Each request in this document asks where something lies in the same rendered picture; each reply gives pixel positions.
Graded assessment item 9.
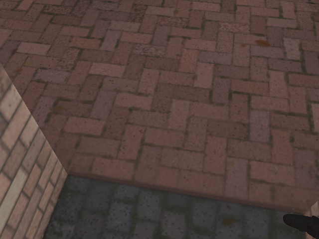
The right robot hand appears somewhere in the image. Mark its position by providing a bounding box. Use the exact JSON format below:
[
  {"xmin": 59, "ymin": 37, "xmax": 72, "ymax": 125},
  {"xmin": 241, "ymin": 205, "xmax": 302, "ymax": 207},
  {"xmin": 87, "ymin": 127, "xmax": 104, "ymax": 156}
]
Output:
[{"xmin": 283, "ymin": 214, "xmax": 319, "ymax": 239}]

